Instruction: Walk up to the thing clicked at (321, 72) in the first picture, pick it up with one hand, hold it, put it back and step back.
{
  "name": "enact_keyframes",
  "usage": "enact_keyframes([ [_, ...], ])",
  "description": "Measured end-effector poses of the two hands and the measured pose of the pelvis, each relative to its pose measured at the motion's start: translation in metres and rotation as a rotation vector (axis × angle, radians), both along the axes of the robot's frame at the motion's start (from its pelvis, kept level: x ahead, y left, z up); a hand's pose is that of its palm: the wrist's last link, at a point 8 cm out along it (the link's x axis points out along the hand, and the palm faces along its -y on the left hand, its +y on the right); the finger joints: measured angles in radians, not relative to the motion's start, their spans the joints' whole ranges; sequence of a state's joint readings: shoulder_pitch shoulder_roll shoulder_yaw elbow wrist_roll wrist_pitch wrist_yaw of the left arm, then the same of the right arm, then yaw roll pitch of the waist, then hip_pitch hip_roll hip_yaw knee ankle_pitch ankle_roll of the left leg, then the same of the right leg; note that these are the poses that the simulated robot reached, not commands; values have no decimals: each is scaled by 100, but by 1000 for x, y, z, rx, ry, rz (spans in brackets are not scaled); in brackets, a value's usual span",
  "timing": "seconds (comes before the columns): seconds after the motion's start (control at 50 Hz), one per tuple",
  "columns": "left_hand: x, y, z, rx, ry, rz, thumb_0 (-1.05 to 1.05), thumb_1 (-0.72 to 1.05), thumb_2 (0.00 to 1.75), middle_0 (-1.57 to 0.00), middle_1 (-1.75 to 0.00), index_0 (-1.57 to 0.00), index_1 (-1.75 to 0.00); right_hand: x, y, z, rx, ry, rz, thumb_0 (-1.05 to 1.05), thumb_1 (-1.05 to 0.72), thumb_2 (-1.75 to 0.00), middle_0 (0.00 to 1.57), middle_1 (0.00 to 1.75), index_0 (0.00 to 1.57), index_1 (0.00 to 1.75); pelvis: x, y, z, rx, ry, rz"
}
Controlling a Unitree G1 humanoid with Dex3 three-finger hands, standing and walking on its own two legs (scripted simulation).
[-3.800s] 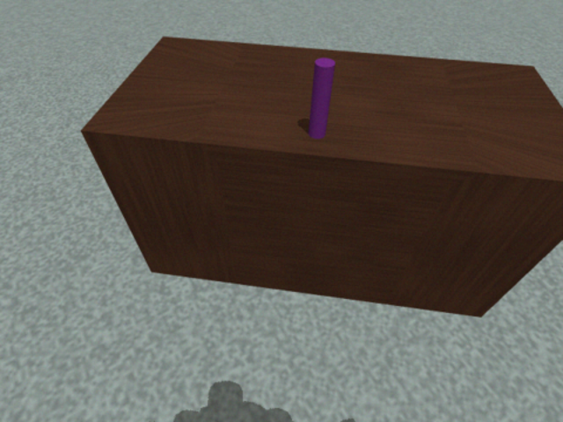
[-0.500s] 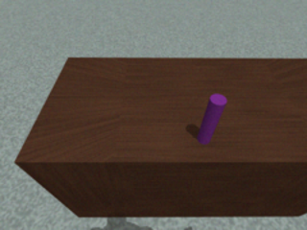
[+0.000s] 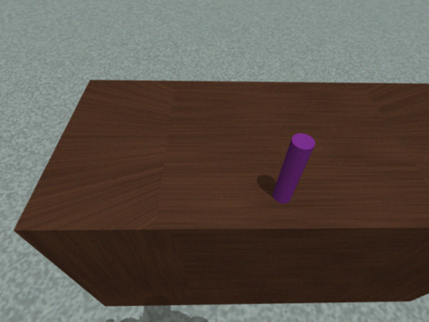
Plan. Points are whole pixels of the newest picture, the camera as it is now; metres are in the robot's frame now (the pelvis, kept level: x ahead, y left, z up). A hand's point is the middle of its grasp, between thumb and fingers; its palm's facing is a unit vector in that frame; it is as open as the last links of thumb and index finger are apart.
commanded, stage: walk up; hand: right
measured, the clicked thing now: (291, 171) +0.43 -0.17 +0.02
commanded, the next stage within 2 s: stand in 0.10 s
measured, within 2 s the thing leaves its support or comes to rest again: neither
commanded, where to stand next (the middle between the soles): +0.03 -0.01 m, yaw +1 degrees
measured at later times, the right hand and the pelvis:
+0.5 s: hand out of the picture +0.09 -0.24 -0.16, palm faces -0.05 +0.95 -0.31, open 7.4 cm; pelvis +0.02 +0.00 +0.00, yaw +1 degrees
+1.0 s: hand out of the picture +0.10 -0.25 -0.16, palm faces -0.04 +0.94 -0.33, open 7.4 cm; pelvis +0.02 +0.00 +0.00, yaw +1 degrees
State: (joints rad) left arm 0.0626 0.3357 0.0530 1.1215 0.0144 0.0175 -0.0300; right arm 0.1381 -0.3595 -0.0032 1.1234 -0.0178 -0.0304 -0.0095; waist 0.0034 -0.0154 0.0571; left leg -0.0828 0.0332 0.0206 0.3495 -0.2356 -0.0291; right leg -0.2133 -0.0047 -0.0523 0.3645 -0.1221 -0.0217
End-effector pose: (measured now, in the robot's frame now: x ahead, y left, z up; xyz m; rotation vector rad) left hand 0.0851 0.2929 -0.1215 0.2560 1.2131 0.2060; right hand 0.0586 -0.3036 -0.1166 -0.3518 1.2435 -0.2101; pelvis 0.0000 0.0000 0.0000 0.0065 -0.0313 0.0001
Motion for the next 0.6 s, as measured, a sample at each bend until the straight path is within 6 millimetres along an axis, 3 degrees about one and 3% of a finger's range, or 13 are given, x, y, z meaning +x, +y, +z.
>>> enact_keyframes([
  [0.4,4,6,8,38,3,-20,1,90,90,-21,-30,-20,-30,22,16,-8,59,-4,13,1,-90,-90,20,30,21,30,12,3,2,-3,-1,10],
  [0.6,5,9,9,48,16,-17,1,90,90,-21,-30,-20,-30,27,15,-8,57,8,14,1,-90,-90,20,30,21,30,18,3,2,-4,3,13],
])
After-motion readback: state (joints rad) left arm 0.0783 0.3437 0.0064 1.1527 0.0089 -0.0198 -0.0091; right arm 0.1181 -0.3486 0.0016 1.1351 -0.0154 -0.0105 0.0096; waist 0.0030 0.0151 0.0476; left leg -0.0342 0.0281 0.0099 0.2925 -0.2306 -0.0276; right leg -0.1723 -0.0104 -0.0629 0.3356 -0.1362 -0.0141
